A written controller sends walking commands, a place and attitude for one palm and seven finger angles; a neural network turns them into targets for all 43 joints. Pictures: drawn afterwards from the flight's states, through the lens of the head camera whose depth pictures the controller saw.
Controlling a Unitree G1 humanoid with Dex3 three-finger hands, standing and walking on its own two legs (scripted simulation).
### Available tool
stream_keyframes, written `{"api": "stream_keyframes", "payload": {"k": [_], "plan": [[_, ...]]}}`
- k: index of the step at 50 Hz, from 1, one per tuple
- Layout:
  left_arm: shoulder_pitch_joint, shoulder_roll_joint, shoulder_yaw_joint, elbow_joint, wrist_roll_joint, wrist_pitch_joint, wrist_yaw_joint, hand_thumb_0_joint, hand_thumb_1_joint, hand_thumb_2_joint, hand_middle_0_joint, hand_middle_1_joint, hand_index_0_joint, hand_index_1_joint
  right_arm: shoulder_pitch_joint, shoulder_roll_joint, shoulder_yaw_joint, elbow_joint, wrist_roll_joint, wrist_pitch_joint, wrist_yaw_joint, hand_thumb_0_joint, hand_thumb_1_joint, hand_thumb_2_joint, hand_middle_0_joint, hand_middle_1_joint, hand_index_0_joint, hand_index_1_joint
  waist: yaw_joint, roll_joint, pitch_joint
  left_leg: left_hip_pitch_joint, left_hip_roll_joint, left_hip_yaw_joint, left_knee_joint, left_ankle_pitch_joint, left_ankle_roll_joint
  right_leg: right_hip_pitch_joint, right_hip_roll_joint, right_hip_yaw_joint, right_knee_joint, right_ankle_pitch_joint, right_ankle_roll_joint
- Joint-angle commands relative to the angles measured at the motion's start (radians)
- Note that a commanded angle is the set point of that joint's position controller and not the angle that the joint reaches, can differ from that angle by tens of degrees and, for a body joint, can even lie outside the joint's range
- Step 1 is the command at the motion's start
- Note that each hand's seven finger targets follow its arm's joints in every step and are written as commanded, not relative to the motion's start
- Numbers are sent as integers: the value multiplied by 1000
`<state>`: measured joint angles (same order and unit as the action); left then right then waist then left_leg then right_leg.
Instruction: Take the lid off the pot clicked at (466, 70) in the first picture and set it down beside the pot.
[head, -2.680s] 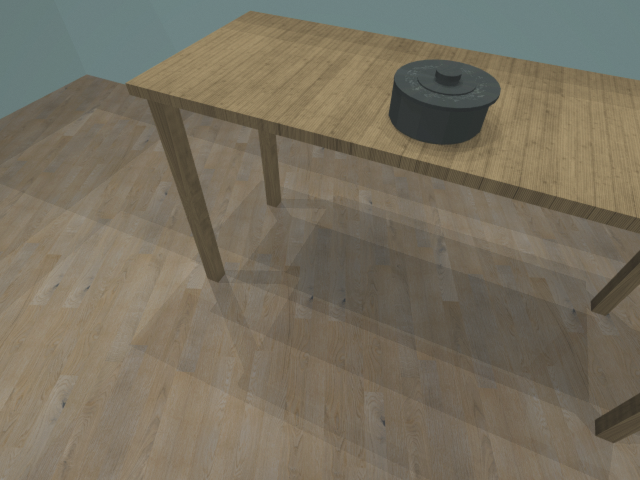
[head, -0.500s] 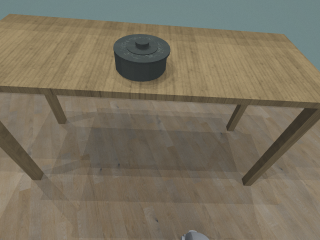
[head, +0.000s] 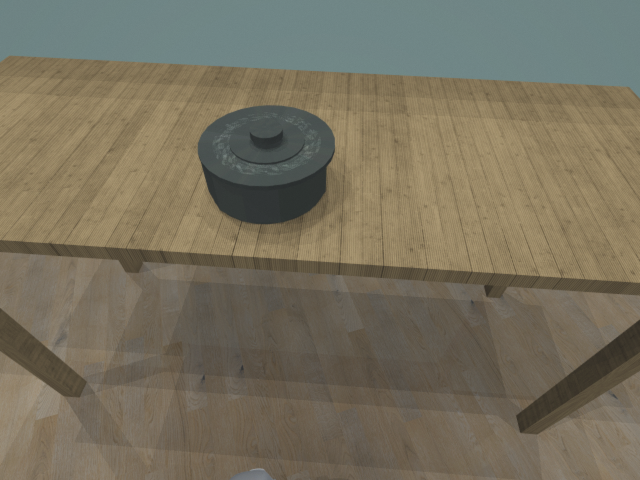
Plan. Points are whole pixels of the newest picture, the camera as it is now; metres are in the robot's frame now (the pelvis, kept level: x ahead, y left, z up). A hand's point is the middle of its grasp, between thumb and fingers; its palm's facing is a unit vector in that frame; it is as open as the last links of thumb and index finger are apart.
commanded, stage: come to a stop and stand still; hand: left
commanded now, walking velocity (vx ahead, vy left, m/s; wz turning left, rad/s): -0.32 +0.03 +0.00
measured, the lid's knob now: (266, 132) +0.56 +0.13 +0.14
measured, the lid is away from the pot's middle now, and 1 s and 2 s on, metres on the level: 0.01 0.01 0.01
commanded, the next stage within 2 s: look again from close up in 0.92 s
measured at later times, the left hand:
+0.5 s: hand out of the picture +0.04 +0.19 -0.18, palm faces +0.01 -0.96 -0.30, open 7.4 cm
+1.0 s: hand out of the picture +0.05 +0.15 -0.18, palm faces +0.00 -0.98 -0.21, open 7.4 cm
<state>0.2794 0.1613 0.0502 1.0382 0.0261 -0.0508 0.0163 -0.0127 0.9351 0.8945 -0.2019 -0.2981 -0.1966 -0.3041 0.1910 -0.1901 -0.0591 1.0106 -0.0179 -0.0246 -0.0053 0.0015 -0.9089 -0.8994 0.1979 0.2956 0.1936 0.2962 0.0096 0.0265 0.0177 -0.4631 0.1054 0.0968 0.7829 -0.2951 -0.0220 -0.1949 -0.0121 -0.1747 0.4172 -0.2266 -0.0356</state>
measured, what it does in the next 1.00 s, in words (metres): steps on the spot: left foot, then right foot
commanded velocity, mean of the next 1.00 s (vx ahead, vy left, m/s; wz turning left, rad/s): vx -0.03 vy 0.01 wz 0.00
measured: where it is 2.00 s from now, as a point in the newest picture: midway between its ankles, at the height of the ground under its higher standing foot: outside the picture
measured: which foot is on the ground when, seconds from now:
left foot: up 0.00-0.06, down 0.08-1.00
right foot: down 0.00-0.12, up 0.14-0.44, down 0.46-1.00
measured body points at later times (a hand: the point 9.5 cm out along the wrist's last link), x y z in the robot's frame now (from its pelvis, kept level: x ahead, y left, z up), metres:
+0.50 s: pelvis +0.01 -0.02 -0.02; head +0.03 -0.03 +0.43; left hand +0.04 +0.24 -0.16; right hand +0.10 -0.26 -0.17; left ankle +0.09 +0.11 -0.74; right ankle +0.02 -0.16 -0.74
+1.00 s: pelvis +0.01 -0.03 -0.01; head +0.00 -0.03 +0.44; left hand +0.06 +0.20 -0.16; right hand -0.01 -0.24 -0.17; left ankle +0.05 +0.09 -0.74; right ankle +0.02 -0.16 -0.74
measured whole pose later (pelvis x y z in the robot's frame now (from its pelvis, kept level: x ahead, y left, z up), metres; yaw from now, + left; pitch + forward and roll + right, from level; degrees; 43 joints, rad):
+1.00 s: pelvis +0.01 -0.03 -0.01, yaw -1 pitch -2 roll +0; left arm 0.27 0.18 0.01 0.99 0.02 0.02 0.02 0.01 0.90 0.89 -0.20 -0.30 -0.20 -0.30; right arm 0.37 -0.13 -0.01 1.03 -0.01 0.00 -0.01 0.00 -0.90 -0.90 0.20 0.30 0.20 0.30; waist -0.02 -0.01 0.01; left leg -0.30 0.01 0.03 0.56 -0.23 0.01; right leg -0.26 -0.02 0.01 0.59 -0.30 0.00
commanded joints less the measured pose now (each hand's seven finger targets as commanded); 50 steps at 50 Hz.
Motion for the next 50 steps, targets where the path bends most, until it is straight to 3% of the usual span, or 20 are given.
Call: {"api": "stream_keyframes", "payload": {"k": [1,4,6,10,12,19,21,22,23,24,27,28,31,33,36,38,39,41,45,50], "plan": [[50,115,7,-18,-11,-1,12,0,900,900,-200,-300,-200,-300,72,13,27,-6,2,-11,-1,0,-900,-900,200,300,200,300,-9,-124,-19,217,-44,-8,-274,147,-14,5,-209,145,-67,396,-84],[109,68,-12,-5,-13,25,27,0,900,900,-200,-300,-200,-300,94,-113,14,0,4,-9,-15,0,-900,-900,200,300,200,300,-10,65,-59,406,147,-156,-336,742,71,-77,-105,95,39,66,41],[134,86,-17,6,-17,46,34,0,900,900,-200,-300,-200,-300,48,-131,16,-8,14,2,-32,0,-900,-900,200,300,200,300,-2,207,-43,370,197,-227,-409,865,139,-64,-66,86,114,-157,66],[121,113,6,-12,-11,71,33,0,900,900,-200,-300,-200,-300,37,-155,-7,-28,5,23,-57,0,-900,-900,200,300,200,300,-25,151,-91,453,259,-234,-391,1062,222,-209,-40,193,501,-344,64],[106,98,15,-35,-12,75,30,0,900,900,-200,-300,-200,-300,5,-168,-19,-50,2,33,-54,0,-900,-900,200,300,200,300,-21,56,-119,460,260,-213,-380,986,241,-259,-28,209,596,-331,64],[129,57,21,-78,-11,82,20,0,900,900,-200,-300,-200,-300,-80,-141,-26,-81,-7,43,-28,0,-900,-900,200,300,200,300,9,170,-96,219,186,-164,-445,329,175,-96,-36,151,369,-238,50],[195,115,6,-43,-5,57,37,0,900,900,-200,-300,-200,-300,-81,-147,-31,-105,18,30,-23,0,-900,-900,200,300,200,300,71,-64,-110,282,65,-97,-177,296,56,-48,-81,196,-105,100,29],[110,195,-1,-90,2,38,43,0,900,900,-200,-300,-200,-300,-27,-42,-6,-139,15,41,-5,0,-900,-900,200,300,200,300,-7,-306,-52,102,-70,-23,-105,-92,-1,-72,-222,443,-111,75,-39],[51,227,-7,-117,6,28,39,0,900,900,-200,-300,-200,-300,-27,-49,0,-148,4,51,8,0,-900,-900,200,300,200,300,-10,-217,-29,153,-81,-34,-37,-182,-11,-185,-305,471,-138,-182,-104],[15,263,-2,-142,10,33,34,0,900,900,-200,-300,-200,-300,-3,-59,-10,-136,3,57,22,0,-900,-900,200,300,200,300,-30,-101,-18,207,-108,-17,14,-134,-10,-279,-267,450,-153,-401,-104],[-65,256,18,-161,1,40,36,0,900,900,-200,-300,-200,-300,67,-91,-14,-143,-2,58,20,0,-900,-900,200,300,200,300,-52,-294,97,167,-92,-53,23,-99,9,-344,-232,416,-138,-438,-88],[-72,246,19,-167,3,43,37,0,900,900,-200,-300,-200,-300,98,-90,-11,-140,-3,50,19,0,-900,-900,200,300,200,300,-59,-253,117,196,-88,-48,-52,-94,15,-362,-227,406,-115,-451,-90],[-51,213,8,-174,0,56,25,0,900,900,-200,-300,-200,-300,181,-91,5,-118,-12,28,14,0,-900,-900,200,300,200,300,-55,2,93,272,-68,-107,-338,-130,48,-338,-94,255,117,-411,-38],[-6,143,-11,-166,-4,66,20,0,900,900,-200,-300,-200,-300,160,-154,-5,-121,-17,23,5,0,-900,-900,200,300,200,300,-30,275,122,53,72,-397,-544,-398,144,-234,36,109,341,-343,6],[112,126,-8,-108,-9,46,8,0,900,900,-200,-300,-200,-300,63,-124,6,-136,-6,17,-4,0,-900,-900,200,300,200,300,71,-44,46,-90,-5,-246,-398,-242,107,47,-7,205,143,-190,-9],[81,210,5,-118,-13,36,14,0,900,900,-200,-300,-200,-300,102,-72,9,-126,-2,26,-6,0,-900,-900,200,300,200,300,28,-229,75,-37,-114,-67,-101,-163,27,-79,-239,547,-145,-441,-110],[24,228,8,-137,-12,36,18,0,900,900,-200,-300,-200,-300,135,-73,7,-108,-4,32,-3,0,-900,-900,200,300,200,300,-2,-210,92,44,-93,-87,-56,-121,22,-191,-287,580,-193,-465,-137],[-63,208,4,-160,-11,37,22,0,900,900,-200,-300,-200,-300,219,-40,14,-64,-2,29,-2,0,-900,-900,200,300,200,300,-59,-176,94,215,-87,-94,-179,-26,26,-304,-198,414,-124,-352,-92],[-12,139,-11,-134,-15,51,20,0,900,900,-200,-300,-200,-300,213,-83,19,-40,-4,9,-8,0,-900,-900,200,300,200,300,-18,72,93,118,8,-243,-443,-159,72,-172,-30,215,67,-267,-7],[56,113,-19,-75,-15,33,17,0,900,900,-200,-300,-200,-300,153,-73,18,-37,5,-1,-15,0,-900,-900,200,300,200,300,6,-13,45,134,-10,-203,-414,-55,71,-68,-51,243,31,-88,-11]]}}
